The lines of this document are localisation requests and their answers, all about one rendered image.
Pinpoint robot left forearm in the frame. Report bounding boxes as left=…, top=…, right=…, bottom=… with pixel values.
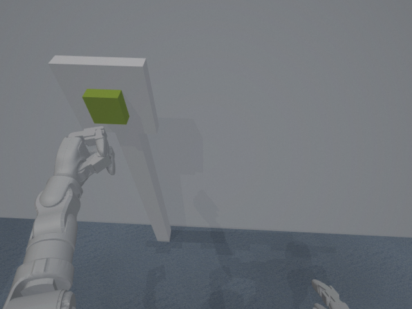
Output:
left=2, top=175, right=83, bottom=309

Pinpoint button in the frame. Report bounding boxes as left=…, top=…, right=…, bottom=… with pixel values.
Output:
left=82, top=89, right=129, bottom=125

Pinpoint robot right hand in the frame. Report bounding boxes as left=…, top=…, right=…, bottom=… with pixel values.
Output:
left=312, top=279, right=349, bottom=309

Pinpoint panel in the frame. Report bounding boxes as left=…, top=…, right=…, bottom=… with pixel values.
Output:
left=48, top=55, right=171, bottom=242

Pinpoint robot left upper arm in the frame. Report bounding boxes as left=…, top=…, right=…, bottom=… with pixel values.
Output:
left=5, top=289, right=76, bottom=309

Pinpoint robot left hand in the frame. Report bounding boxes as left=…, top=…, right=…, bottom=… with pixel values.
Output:
left=53, top=126, right=115, bottom=186

